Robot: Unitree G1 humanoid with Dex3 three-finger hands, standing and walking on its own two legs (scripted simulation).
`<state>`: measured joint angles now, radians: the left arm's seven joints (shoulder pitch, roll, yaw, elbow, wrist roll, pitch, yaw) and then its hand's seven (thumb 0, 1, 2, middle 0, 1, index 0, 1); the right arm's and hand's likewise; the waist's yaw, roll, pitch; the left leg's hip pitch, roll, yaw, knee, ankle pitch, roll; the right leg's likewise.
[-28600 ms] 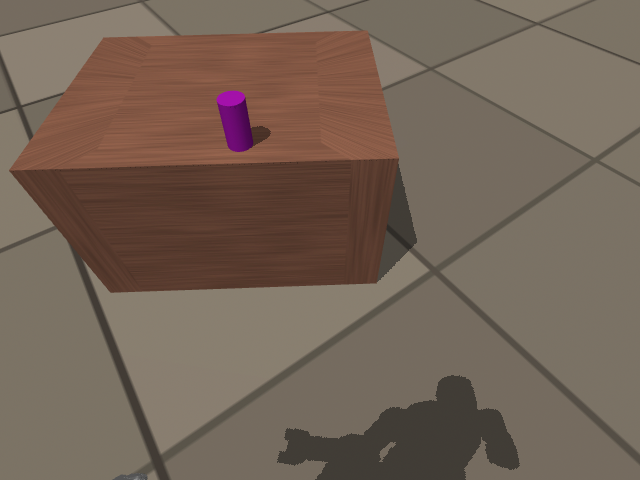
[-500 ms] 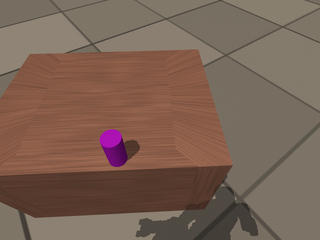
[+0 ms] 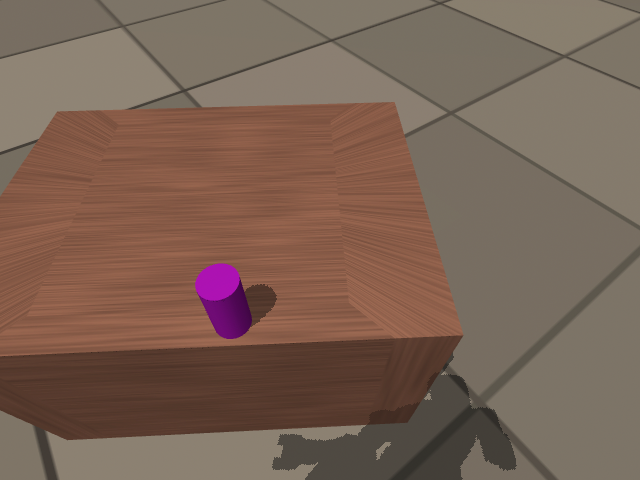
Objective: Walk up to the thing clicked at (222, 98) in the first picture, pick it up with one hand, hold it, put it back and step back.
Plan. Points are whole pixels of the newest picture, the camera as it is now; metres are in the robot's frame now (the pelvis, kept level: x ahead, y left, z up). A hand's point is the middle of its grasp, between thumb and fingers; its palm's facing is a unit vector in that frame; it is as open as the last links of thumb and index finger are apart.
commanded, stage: stand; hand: left
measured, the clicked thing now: (226, 303) +0.39 +0.19 -0.11
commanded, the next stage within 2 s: step back in 0.70 s
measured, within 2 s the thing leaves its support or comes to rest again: neither
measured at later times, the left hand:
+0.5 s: hand out of the picture +0.06 +0.25 -0.16, palm faces -0.03 -0.94 -0.34, open 7.4 cm
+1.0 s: hand out of the picture +0.05 +0.26 -0.17, palm faces -0.02 -0.91 -0.41, open 7.4 cm
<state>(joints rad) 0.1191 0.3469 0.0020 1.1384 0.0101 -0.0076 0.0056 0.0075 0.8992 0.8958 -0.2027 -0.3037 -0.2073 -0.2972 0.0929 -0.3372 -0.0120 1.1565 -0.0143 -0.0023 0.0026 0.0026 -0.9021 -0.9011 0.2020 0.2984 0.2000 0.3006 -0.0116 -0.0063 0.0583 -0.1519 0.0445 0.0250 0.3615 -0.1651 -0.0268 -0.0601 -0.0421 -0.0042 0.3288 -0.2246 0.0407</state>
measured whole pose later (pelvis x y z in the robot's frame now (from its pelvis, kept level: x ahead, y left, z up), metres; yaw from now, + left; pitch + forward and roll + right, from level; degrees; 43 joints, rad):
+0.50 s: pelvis +0.00 +0.00 +0.00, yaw +0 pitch -2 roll +0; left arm 0.13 0.35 0.01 1.13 0.01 0.00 0.00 0.01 0.90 0.90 -0.20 -0.30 -0.21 -0.30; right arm 0.11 -0.34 -0.01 1.15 -0.02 -0.01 0.01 0.00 -0.90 -0.90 0.20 0.30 0.20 0.30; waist -0.01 -0.01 0.06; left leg -0.15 0.04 0.02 0.35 -0.16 -0.03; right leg -0.07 -0.05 -0.01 0.33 -0.23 0.04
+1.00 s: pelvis -0.05 -0.02 -0.02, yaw +1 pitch -2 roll +0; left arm 0.08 0.39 0.05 0.97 0.01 0.03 0.00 0.01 0.90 0.90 -0.20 -0.30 -0.21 -0.30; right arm 0.02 -0.41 -0.07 0.98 0.00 0.07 0.00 0.00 -0.90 -0.90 0.20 0.30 0.20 0.30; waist -0.01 0.02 0.19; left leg -0.41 0.01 -0.06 0.77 -0.37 0.02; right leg -0.30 -0.03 -0.02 0.66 -0.32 0.00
